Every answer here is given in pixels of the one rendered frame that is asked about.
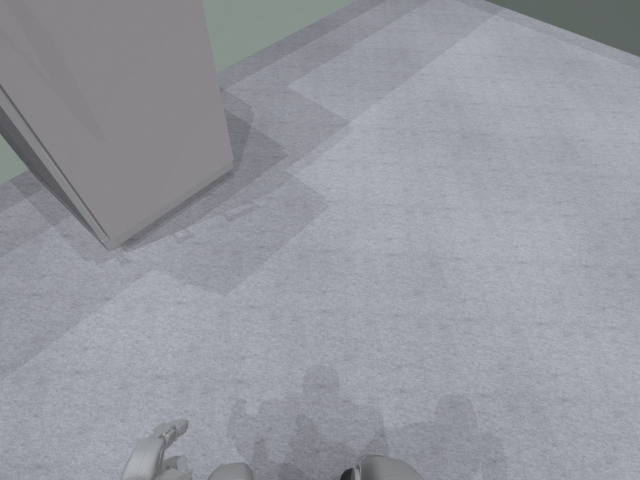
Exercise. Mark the fridge door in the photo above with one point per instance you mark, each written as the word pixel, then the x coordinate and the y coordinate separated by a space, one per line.
pixel 122 95

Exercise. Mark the left robot hand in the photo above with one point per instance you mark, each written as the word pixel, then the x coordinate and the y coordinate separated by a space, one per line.
pixel 146 461

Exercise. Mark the right robot thigh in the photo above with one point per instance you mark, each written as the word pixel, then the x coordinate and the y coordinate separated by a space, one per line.
pixel 385 468

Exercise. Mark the robot right shin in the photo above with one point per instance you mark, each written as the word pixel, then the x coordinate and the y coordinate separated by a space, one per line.
pixel 371 455

